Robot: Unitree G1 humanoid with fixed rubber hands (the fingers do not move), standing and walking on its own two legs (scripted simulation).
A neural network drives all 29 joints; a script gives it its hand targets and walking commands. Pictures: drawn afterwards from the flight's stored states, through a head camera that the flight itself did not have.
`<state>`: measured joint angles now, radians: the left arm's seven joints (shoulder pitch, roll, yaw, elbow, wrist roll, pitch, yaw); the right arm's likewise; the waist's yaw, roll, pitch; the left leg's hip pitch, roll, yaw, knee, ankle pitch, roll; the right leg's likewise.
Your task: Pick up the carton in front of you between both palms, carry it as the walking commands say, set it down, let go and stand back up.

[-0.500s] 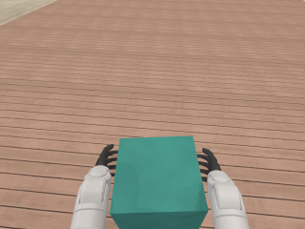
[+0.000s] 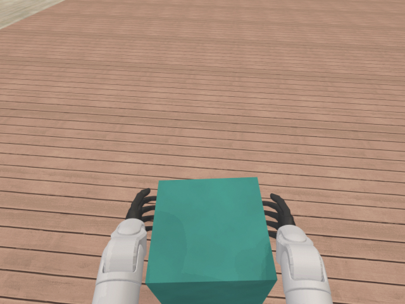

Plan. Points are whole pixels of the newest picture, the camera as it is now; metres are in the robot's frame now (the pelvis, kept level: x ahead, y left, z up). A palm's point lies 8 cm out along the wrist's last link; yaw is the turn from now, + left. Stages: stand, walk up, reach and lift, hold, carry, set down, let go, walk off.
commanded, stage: hold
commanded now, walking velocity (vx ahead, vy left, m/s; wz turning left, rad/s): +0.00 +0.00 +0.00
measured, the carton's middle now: (210, 248) +0.29 +0.00 -0.05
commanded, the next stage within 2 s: set down in 0.50 s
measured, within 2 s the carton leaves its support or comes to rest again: neither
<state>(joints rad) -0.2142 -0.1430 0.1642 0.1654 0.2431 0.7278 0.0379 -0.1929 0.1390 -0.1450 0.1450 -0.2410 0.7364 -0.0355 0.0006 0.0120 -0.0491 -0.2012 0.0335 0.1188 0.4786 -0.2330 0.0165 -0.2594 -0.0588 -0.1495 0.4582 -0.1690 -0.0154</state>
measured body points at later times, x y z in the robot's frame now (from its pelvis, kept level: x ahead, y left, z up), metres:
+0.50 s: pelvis -0.04 -0.02 +0.00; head -0.09 -0.03 +0.45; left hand +0.25 +0.15 +0.05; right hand +0.27 -0.15 +0.04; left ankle -0.01 +0.10 -0.74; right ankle +0.03 -0.13 -0.74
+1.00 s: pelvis -0.05 -0.02 -0.03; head +0.04 -0.03 +0.41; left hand +0.31 +0.14 -0.05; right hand +0.32 -0.16 -0.06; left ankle -0.01 +0.10 -0.74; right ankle +0.03 -0.12 -0.74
